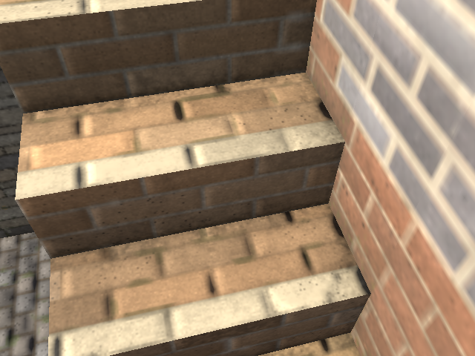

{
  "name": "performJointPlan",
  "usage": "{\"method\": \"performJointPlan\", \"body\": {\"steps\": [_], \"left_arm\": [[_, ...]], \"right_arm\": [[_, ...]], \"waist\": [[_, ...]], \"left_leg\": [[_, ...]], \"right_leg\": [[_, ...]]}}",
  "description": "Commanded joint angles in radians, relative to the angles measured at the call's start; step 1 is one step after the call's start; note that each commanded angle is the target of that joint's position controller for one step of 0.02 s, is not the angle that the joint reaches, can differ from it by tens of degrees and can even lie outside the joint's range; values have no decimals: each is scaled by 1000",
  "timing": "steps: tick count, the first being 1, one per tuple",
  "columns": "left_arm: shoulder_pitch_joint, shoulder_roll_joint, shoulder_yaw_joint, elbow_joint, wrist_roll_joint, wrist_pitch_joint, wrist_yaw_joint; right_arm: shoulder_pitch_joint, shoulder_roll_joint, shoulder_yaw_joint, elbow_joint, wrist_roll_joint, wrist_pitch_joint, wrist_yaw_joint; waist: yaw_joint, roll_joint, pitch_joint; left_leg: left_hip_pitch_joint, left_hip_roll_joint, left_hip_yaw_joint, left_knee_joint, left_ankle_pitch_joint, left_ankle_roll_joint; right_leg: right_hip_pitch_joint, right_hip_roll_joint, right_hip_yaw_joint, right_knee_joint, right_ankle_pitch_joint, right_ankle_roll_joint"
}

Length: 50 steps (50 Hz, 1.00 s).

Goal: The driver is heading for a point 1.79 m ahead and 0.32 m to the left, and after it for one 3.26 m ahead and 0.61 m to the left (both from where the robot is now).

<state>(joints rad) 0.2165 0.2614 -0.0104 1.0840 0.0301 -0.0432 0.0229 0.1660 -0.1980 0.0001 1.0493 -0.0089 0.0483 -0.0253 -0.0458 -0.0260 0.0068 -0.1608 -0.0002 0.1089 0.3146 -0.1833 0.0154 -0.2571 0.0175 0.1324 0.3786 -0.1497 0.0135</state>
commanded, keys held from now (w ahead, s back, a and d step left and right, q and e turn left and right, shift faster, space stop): no key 0.46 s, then w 0.54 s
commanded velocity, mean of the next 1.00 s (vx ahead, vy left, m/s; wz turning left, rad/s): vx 0.16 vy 0.00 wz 0.00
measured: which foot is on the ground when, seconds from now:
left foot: down 0.00-1.00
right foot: down 0.00-1.00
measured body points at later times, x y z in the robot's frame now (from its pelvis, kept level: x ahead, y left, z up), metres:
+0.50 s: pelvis -0.01 +0.00 +0.00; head +0.01 +0.00 +0.45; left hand +0.02 +0.26 -0.15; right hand +0.03 -0.24 -0.15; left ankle -0.01 +0.11 -0.75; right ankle +0.03 -0.13 -0.75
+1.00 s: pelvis +0.06 +0.00 -0.01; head +0.07 +0.00 +0.44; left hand +0.15 +0.25 -0.15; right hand +0.15 -0.24 -0.15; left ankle -0.01 +0.11 -0.75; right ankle +0.03 -0.13 -0.75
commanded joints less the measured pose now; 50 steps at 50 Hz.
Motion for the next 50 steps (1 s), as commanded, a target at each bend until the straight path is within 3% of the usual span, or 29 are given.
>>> {"method": "performJointPlan", "body": {"steps": [1,10,21,23,26,27,28,30,31,32,33,34,37,39,40,41,42,46,50], "left_arm": [[55,117,23,-14,1,-7,2],[49,111,29,-7,-2,-9,8],[59,106,33,4,-4,-11,7],[70,94,27,18,-1,-14,1],[44,95,25,22,-4,-9,6],[57,118,33,25,-12,-8,16],[35,114,33,14,-15,-9,22],[2,99,30,-11,-16,-15,26],[0,99,32,-19,-17,-16,31],[-1,82,27,-33,-16,-21,32],[-16,52,12,-47,-12,-26,27],[25,55,5,-34,7,-15,14],[18,73,-4,-62,4,-6,6],[24,86,-7,-68,-8,-9,0],[17,84,-11,-71,-5,-12,-7],[15,85,-9,-77,-13,-20,-4],[30,93,-8,-72,-14,-25,-4],[33,105,-3,-78,-11,-30,-20],[3,103,-4,-108,-3,-27,-26]], "right_arm": [[17,-100,-16,-36,1,-3,-4],[28,-91,-16,-39,7,-7,1],[44,-92,-16,-40,7,-11,-1],[54,-90,-15,-39,16,-10,-3],[45,-89,-13,-38,16,-14,-3],[73,-111,-26,-27,28,-22,-5],[66,-113,-27,-31,30,-27,-6],[54,-112,-28,-41,25,-38,-8],[48,-118,-31,-38,10,-40,-9],[47,-126,-33,-41,7,-42,-13],[10,-115,-22,-56,-2,-39,-16],[1,-120,-21,-50,4,-39,-12],[-7,-118,-14,-58,13,-54,-6],[-9,-108,-5,-66,12,-58,1],[-8,-97,0,-75,9,-59,3],[-2,-92,1,-85,-4,-60,9],[14,-101,1,-85,-4,-62,12],[-34,-106,4,-135,-12,-52,22],[-75,-118,9,-174,-13,-43,18]], "waist": [[7,12,-39],[11,10,-4],[16,11,-8],[16,15,-10],[8,0,2],[-3,-16,2],[-8,-11,20],[-15,9,32],[-16,12,34],[-14,46,22],[2,68,11],[10,41,-10],[14,-10,0],[11,-19,-14],[7,-21,-22],[6,-6,-38],[5,-2,-73],[4,14,-128],[9,39,-157]], "left_leg": [[28,104,-102,-55,91,27],[13,101,-102,-65,28,36],[11,100,-106,-67,25,39],[17,100,-108,-72,19,39],[13,88,-101,-72,-116,54],[30,78,-90,-48,-200,65],[16,80,-99,-43,-231,78],[5,98,-124,-54,-236,97],[15,113,-145,-63,-216,110],[30,126,-165,-68,-208,120],[9,139,-180,-81,-172,133],[-2,129,-161,-76,-192,147],[-32,106,-118,-42,-111,146],[-24,91,-89,-2,-54,141],[-19,83,-70,20,-6,128],[-9,79,-55,47,89,112],[9,76,-47,71,147,102],[29,74,-29,142,309,66],[55,85,-32,159,445,42]], "right_leg": [[10,-92,86,-51,115,-69],[-19,-95,97,-73,-14,-63],[-14,-93,86,-69,-8,-62],[-4,-98,93,-76,-7,-68],[-51,-92,97,-104,-210,-87],[-88,-82,86,-91,-283,-110],[-128,-81,84,-79,-330,-124],[-175,-74,62,-39,-334,-138],[-215,-60,33,3,-296,-136],[-230,-54,13,36,-265,-137],[-215,-53,-3,62,-223,-132],[-184,-52,2,55,-278,-132],[-154,-65,24,48,-301,-150],[-138,-83,42,36,-282,-166],[-122,-88,53,41,-243,-170],[-110,-88,40,64,-119,-180],[-75,-88,35,85,-25,-184],[16,-89,22,107,284,-210],[56,-93,16,109,420,-209]]}}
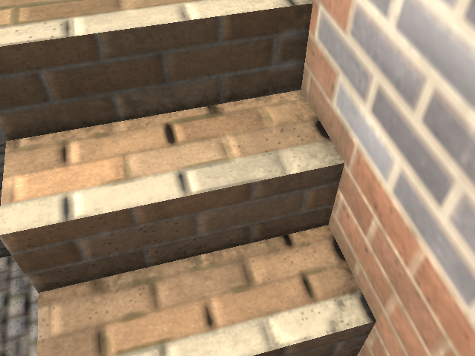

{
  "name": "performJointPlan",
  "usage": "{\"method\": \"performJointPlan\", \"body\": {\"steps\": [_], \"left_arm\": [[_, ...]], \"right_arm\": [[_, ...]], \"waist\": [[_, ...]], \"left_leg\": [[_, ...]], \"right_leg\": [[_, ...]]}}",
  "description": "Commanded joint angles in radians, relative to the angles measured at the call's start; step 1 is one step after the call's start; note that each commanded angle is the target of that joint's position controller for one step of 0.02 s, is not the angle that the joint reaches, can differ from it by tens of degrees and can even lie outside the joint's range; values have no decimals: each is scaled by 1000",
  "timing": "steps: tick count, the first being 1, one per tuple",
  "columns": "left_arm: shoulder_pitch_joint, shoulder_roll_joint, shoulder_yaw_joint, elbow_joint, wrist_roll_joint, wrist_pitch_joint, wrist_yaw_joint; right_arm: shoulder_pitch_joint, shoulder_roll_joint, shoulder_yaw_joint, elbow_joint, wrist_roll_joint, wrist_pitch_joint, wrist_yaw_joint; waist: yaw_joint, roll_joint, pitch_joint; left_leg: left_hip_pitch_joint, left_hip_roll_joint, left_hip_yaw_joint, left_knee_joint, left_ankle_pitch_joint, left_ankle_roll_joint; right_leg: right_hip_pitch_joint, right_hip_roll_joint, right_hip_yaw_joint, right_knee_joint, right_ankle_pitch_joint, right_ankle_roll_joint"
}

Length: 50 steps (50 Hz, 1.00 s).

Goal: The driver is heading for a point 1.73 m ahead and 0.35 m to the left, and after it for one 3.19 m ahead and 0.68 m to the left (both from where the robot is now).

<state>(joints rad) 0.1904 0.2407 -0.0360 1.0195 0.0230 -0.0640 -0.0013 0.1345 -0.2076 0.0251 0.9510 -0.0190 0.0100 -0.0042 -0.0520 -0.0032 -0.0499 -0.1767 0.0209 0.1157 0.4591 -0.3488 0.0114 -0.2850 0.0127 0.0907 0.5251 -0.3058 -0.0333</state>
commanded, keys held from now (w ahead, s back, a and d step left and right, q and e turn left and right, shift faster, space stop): w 0.98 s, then w+q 0.02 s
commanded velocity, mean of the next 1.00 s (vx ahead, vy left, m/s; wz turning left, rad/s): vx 0.49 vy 0.00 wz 0.00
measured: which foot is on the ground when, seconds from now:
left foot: down 0.00-1.00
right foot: down 0.00-1.00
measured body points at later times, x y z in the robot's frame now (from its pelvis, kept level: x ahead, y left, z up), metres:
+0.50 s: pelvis +0.00 +0.00 +0.01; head +0.01 +0.00 +0.46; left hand +0.12 +0.24 -0.13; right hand +0.15 -0.24 -0.11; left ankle -0.07 +0.11 -0.74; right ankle -0.02 -0.13 -0.74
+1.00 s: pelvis -0.02 -0.02 +0.01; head -0.01 -0.01 +0.46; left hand +0.10 +0.23 -0.13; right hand +0.08 -0.26 -0.12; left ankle -0.07 +0.11 -0.74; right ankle -0.02 -0.13 -0.74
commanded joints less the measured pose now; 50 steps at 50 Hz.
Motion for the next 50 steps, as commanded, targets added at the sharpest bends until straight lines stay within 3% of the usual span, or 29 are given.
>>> {"method": "performJointPlan", "body": {"steps": [1,4,9,14,19,26,36,37,43,47,50], "left_arm": [[30,126,21,-48,5,-5,-3],[42,121,15,-58,8,2,-4],[27,120,8,-68,11,9,1],[-23,122,1,-96,9,-7,-8],[-39,120,-8,-105,16,-5,-6],[-50,130,-2,-102,12,-14,-6],[-68,123,5,-95,4,-21,-8],[-74,110,-1,-82,11,-21,-13],[-60,131,7,-52,8,-25,-19],[-63,124,5,-47,8,-17,-13],[-70,131,7,-46,11,-19,-11]], "right_arm": [[-49,-110,-15,-85,-3,-3,-3],[-61,-115,-17,-97,-6,3,-2],[-106,-89,-11,-120,-7,-1,8],[-112,-111,-11,-135,-1,16,2],[-143,-103,-8,-144,-6,15,8],[-141,-101,-3,-147,-6,4,9],[-93,-109,-6,-132,-6,-2,7],[-84,-93,1,-118,-3,11,5],[-48,-118,-6,-95,-5,18,7],[-34,-105,-5,-80,-8,22,-8],[-27,-102,-5,-75,1,19,-19]], "waist": [[15,21,-110],[20,41,-127],[15,10,-70],[2,37,-86],[12,25,-56],[16,-2,-47],[9,4,-42],[8,-22,-9],[4,13,-39],[5,5,-26],[6,-7,-21]], "left_leg": [[87,68,-40,18,654,40],[124,79,-44,26,798,24],[84,81,-55,3,673,15],[225,94,-54,-72,683,14],[157,100,-61,-100,564,26],[114,93,-62,-111,396,31],[112,92,-61,-113,342,44],[142,101,-83,-136,416,28],[185,108,-79,-154,460,9],[168,101,-70,-156,378,17],[140,95,-76,-141,322,23]], "right_leg": [[92,-86,54,-36,597,-158],[107,-80,44,-27,627,-144],[109,-98,68,-74,541,-148],[24,-90,45,-73,512,-106],[42,-98,55,-108,390,-95],[50,-106,76,-147,296,-99],[24,-97,69,-134,243,-107],[-3,-97,77,-175,293,-90],[65,-98,81,-196,366,-69],[46,-96,86,-186,295,-76],[40,-96,91,-177,236,-88]]}}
